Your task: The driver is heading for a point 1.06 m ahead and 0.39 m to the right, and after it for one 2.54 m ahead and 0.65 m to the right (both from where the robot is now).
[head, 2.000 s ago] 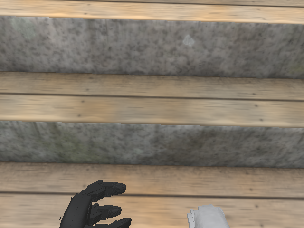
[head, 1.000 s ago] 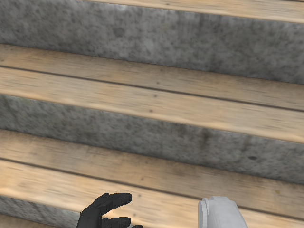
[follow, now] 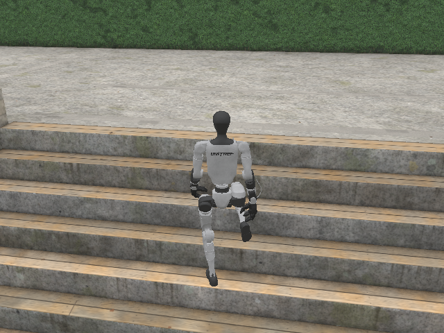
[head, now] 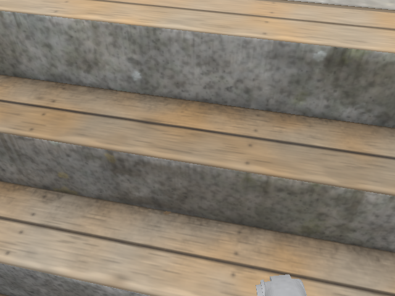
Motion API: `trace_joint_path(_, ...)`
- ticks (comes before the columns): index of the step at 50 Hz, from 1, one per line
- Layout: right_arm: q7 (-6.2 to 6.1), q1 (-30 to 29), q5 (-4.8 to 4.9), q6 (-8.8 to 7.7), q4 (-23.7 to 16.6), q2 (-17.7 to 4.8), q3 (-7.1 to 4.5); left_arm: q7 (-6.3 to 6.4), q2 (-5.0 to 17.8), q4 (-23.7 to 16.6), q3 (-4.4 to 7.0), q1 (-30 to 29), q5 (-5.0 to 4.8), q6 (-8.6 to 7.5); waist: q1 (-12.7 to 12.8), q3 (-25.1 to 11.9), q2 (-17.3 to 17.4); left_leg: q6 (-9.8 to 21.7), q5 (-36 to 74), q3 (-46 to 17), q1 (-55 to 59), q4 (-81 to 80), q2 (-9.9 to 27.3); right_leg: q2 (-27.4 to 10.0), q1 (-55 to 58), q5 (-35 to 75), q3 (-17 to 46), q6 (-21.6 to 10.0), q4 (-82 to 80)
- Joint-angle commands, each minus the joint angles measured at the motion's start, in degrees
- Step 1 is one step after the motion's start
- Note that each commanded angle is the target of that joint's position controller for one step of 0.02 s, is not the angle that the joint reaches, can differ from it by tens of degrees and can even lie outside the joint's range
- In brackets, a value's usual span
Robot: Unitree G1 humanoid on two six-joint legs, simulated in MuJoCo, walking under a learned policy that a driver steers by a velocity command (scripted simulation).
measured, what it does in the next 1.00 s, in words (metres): climbs, turning right: right foot 0.21 m higher, then left foot 0.21 m higher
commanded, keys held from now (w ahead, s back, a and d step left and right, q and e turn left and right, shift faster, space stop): w+e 1.00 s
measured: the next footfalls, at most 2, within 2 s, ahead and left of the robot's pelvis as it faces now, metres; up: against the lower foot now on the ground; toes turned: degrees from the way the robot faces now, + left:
right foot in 0.20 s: +0.20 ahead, -0.13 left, +0.21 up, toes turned -4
left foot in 0.64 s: +0.50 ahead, +0.02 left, +0.41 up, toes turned -17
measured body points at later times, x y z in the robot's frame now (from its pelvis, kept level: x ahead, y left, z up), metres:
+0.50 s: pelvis +0.22 -0.05 +0.17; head +0.20 -0.05 +0.62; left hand +0.19 +0.15 +0.01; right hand +0.38 -0.31 +0.09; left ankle +0.28 +0.09 -0.23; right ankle +0.16 -0.13 -0.53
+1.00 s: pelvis +0.46 -0.10 +0.41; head +0.43 -0.09 +0.86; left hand +0.69 +0.00 +0.29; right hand +0.32 -0.25 +0.24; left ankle +0.46 +0.03 -0.32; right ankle +0.46 -0.26 +0.01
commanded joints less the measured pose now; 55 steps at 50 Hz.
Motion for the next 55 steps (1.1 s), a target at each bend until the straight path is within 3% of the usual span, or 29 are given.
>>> trace_joint_path(1, 0.99, 2.0, -1.06, -0.81, -2.1, -3.0, 0.40, 1.30, 3.7, -1.6, -0.38, -5.2, -0.60, 2.15, -0.1, 1.3, 5.2, 3.4, 5.9, -5.2, 2.0, -15.9, 9.4, -2.8, -4.2, 0.8, -6.3, -1.2, -10.2)
trace_joint_path(4, 3.39, 5.6, -2.09, 0.24, -1.1, -2.2, 1.37, 3.32, 4.7, -2.3, -0.91, -14.2, 0.20, 5.32, -4.3, 2.5, 5.5, 7.9, 15.2, -6.7, 13.3, -24.0, 17.2, -5.5, -10.5, -10.5, -9.2, -0.3, -20.4)
trace_joint_path(6, 5.48, -1.7, 0.44, 1.48, -2.0, -4.7, 1.47, 1.75, 3.8, -4.4, -2.29, -15.5, 2.27, 8.97, 0.8, -0.4, 7.3, 12.5, 37.6, -2.4, 2.0, -27.5, 17.7, -6.8, 9.9, -18.5, -17.4, -1.4, -37.2)
trace_joint_path(8, 4.79, -2.1, 2.66, -1.55, -1.2, -14.6, -0.11, -0.83, 3.6, -3.1, -2.59, -7.8, 2.63, 9.82, 6.9, -6.0, 12.5, 16.5, 102.5, 0.9, 9.4, -19.1, 21.3, -1.6, 23.2, -23.1, -21.2, 2.5, -40.1)
trace_joint_path(9, 4.46, -2.3, 3.64, -1.96, -1.2, -17.1, -1.47, -1.14, 4.1, -2.8, -2.62, -6.0, 3.55, 9.72, 6.4, -8.0, 12.5, 17.8, 111.7, 1.3, 21.0, -15.4, 22.2, 0.9, 23.2, -28.6, -22.8, 4.1, -52.2)
trace_joint_path(10, 4.60, 0.0, 3.65, -1.42, -0.3, -17.4, -1.72, -1.20, 4.8, -3.1, -2.79, -7.3, 3.98, 9.54, 4.9, -8.3, 14.0, 20.0, 116.0, -1.7, 29.9, -11.2, 23.1, 4.5, 21.6, -37.0, -24.6, 4.8, -62.5)
trace_joint_path(12, 5.39, 5.7, -0.83, 0.17, 1.9, -14.1, -1.66, 0.91, 6.4, 0.7, -2.17, 1.7, 3.03, 9.96, 2.9, -13.6, 14.9, 19.6, 120.5, -1.2, 33.9, 1.7, 19.2, 7.3, 31.4, -30.2, -16.1, 3.6, -72.0)
trace_joint_path(13, -3.64, -0.9, 10.46, -2.73, -8.0, -13.1, -4.04, 4.35, 6.5, 4.4, -0.65, 9.7, 2.75, 4.62, 3.4, -15.7, 4.3, 10.8, 88.1, 2.9, 18.6, 11.7, 14.4, 7.5, 55.0, -39.3, -12.0, 2.3, -73.1)
trace_joint_path(14, -5.02, -4.6, 9.72, -3.57, -11.1, -13.5, -3.59, 7.33, 8.7, 7.9, 0.83, 13.3, 2.47, 3.76, 4.3, -11.7, -4.1, 10.0, 57.1, 1.6, 3.0, 20.0, 10.4, 5.0, 58.3, -49.3, 2.3, 1.6, -84.5)
trace_joint_path(15, -4.01, -10.9, 6.89, -3.67, -14.9, -7.8, -2.26, 8.84, 12.5, 8.6, 2.37, 12.2, 3.75, 3.82, 4.2, -6.7, -12.9, 7.1, 20.3, -4.6, -13.5, 40.9, 1.7, -1.4, 59.9, -61.5, 24.8, -3.7, -98.2)
trace_joint_path(16, -2.81, -16.9, 3.97, -3.42, -19.4, -2.3, -0.99, 9.34, 12.0, 6.3, 2.51, 6.4, 4.11, 3.59, 3.7, -0.8, -9.6, 4.6, 13.2, -15.3, -21.8, 67.0, -3.0, -4.4, 54.7, -58.8, 34.6, -6.5, -107.7)
trace_joint_path(17, -2.88, -19.1, 2.23, -3.64, -23.0, 0.3, -0.71, 9.06, 11.6, 6.1, 2.82, 4.6, 3.41, 1.63, 1.4, 3.2, -6.4, 3.0, 13.3, -18.0, -29.0, 82.2, -4.3, -5.6, 53.7, -50.7, 33.3, -5.3, -110.5)
trace_joint_path(18, 0.17, -13.7, 5.03, 1.03, -14.3, -2.5, -0.90, 4.16, 5.4, 14.8, -0.24, 21.9, 6.13, 1.79, 7.2, 11.0, -0.6, 7.6, 16.6, -35.5, -51.2, 91.5, -10.2, -6.7, 59.2, -33.0, 31.9, -2.1, -104.6)
trace_joint_path(20, 1.09, -15.4, 1.16, 0.56, -18.3, -1.2, -0.03, 2.48, 5.2, 17.9, -0.14, 20.9, 3.33, -0.76, 0.3, 7.9, -2.1, 8.8, 5.7, -32.5, -61.7, 98.4, -9.2, -6.3, 67.4, -10.9, 23.8, -1.1, -100.1)
trace_joint_path(22, -0.12, -20.3, 1.87, 0.02, -20.7, -3.2, 0.68, 0.58, 2.6, 18.4, -1.04, 19.5, 5.35, -0.70, -4.5, 4.8, 3.3, 10.2, 5.3, -23.8, -65.9, 94.6, -4.6, -6.9, 68.9, -4.7, 16.8, -1.0, -102.5)
trace_joint_path(25, -1.42, -25.0, 3.54, 0.30, -21.0, -2.5, 1.72, 1.29, 2.1, 18.5, -0.62, 19.0, 5.65, -1.87, -4.4, 6.1, -1.4, 9.3, -2.7, -18.7, -64.2, 108.8, -1.9, -5.4, 55.2, -21.5, 17.2, -0.3, -111.3)
trace_joint_path(27, -2.01, -33.9, 3.78, 1.51, -26.6, -2.3, 2.61, 0.91, 4.8, 19.4, -0.20, 21.4, 7.84, -2.32, -4.2, 3.8, 6.5, 9.2, 6.2, -16.3, -55.8, 87.3, 1.0, -2.8, 49.1, -22.0, 15.4, 2.7, -112.8)
trace_joint_path(29, -3.08, -47.6, 4.37, 4.24, -33.3, -3.4, 2.67, -0.37, 9.7, 16.3, 1.61, 16.9, 4.61, -2.29, -4.1, 3.1, 0.9, 4.2, -9.1, -7.4, -31.3, 62.1, 1.4, -5.2, 33.5, -9.8, 12.6, -1.8, -130.9)
trace_joint_path(31, -1.14, -40.6, 5.05, 6.52, -31.5, -0.5, 2.46, -1.35, 11.6, 17.4, 1.49, 20.4, 1.62, -4.06, -7.5, 2.6, -13.4, -0.7, -5.5, -4.0, -17.2, 59.7, -3.7, -14.8, 38.9, 42.9, 18.1, -7.9, -130.5)
trace_joint_path(33, -2.05, -24.7, 5.30, 6.57, -26.3, -9.3, -1.12, -2.96, 15.1, 15.7, 3.85, 18.2, 0.23, -6.77, -11.8, -8.0, -7.8, 1.6, -6.0, -6.9, -15.2, 36.6, -8.8, -14.8, 66.7, 98.9, 10.3, -5.0, -107.9)
trace_joint_path(34, -2.36, -9.0, 5.12, 6.54, -20.0, -11.1, -2.12, -3.71, 7.9, 16.8, 2.67, 23.8, 4.92, -6.92, -11.3, -23.5, 7.1, 11.3, 9.3, -26.2, 7.5, 31.2, -1.2, -11.4, 59.1, 91.5, 9.1, -2.5, -88.8)
trace_joint_path(35, -3.67, 2.4, 3.44, 7.01, -15.7, -12.9, -3.16, -5.02, 2.1, 17.2, 0.85, 23.1, 7.75, -5.77, -15.1, -22.9, 14.9, 17.4, -13.9, -51.9, 18.9, 7.8, 8.2, -2.9, 42.2, 45.5, 9.2, -0.2, -73.4)
trace_joint_path(36, -3.12, 0.5, 1.64, 7.19, -15.5, -14.6, -3.48, -5.78, 3.5, 21.2, 2.00, 20.2, 4.64, -3.64, -17.3, -7.5, 21.6, 20.8, -44.9, -72.8, 4.3, -9.1, 16.1, 3.5, 27.8, 2.9, 7.7, 3.4, -34.5)
trace_joint_path(37, -3.29, -6.3, 3.26, 4.95, -13.7, -14.4, -3.50, -4.60, 5.1, 20.5, 2.26, 20.0, 0.33, -3.08, -11.3, 4.2, 15.0, 16.4, -49.6, -67.1, -5.1, -6.2, 16.5, 0.5, 17.5, 4.6, 6.5, 2.9, -21.5)
trace_joint_path(39, -2.70, -12.9, 3.79, 2.68, -7.9, -0.1, -0.57, -1.23, 4.7, 17.7, 2.02, 14.5, 0.59, -2.68, -4.7, 4.2, -2.5, 11.8, -32.6, -47.2, -7.8, -2.0, 16.5, -0.7, 13.9, -0.8, 7.1, -0.1, -17.1)
trace_joint_path(41, -3.08, -17.8, 4.70, 0.18, -4.7, 7.3, 1.34, -0.26, -1.7, 12.9, 0.08, 10.9, 1.66, -1.26, 0.9, 4.2, -3.5, 6.2, -14.1, -27.6, -8.5, -3.0, 11.7, -2.3, 12.1, -4.7, 6.0, -1.8, -20.2)
trace_joint_path(44, -3.27, -17.8, 2.23, -1.90, -5.7, 3.4, -0.36, -0.65, -1.5, 9.8, -1.06, 6.4, 1.16, -0.27, 2.2, 4.3, -0.7, 4.5, -4.4, -9.3, -10.0, -12.3, 9.5, -4.5, 14.0, -8.4, -4.2, 0.3, -24.5)
trace_joint_path(50, -1.78, 4.4, -2.90, -0.68, 4.9, 0.7, 0.94, 1.85, -1.0, 1.1, -4.35, -10.0, -0.17, 0.57, -3.5, 9.5, 1.3, 7.4, -3.1, -13.0, 18.0, -20.4, 18.6, -5.8, -20.2, -15.5, -0.8, -6.8, -5.6)
trace_joint_path(55, 0.79, 7.6, -2.35, -1.77, 4.4, -0.8, 1.26, 1.49, 1.0, -6.3, -5.00, -23.2, 2.53, 6.51, -2.6, 5.4, 4.7, 8.5, 9.0, 0.4, 10.9, -31.4, 16.1, -13.5, -1.4, -11.4, -16.4, -4.1, -31.8)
